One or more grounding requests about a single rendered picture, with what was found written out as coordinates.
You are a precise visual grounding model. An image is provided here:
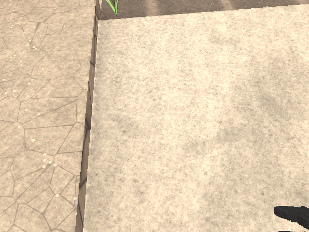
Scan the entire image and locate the right robot hand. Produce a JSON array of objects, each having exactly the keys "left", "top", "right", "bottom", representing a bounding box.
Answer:
[{"left": 273, "top": 206, "right": 309, "bottom": 232}]

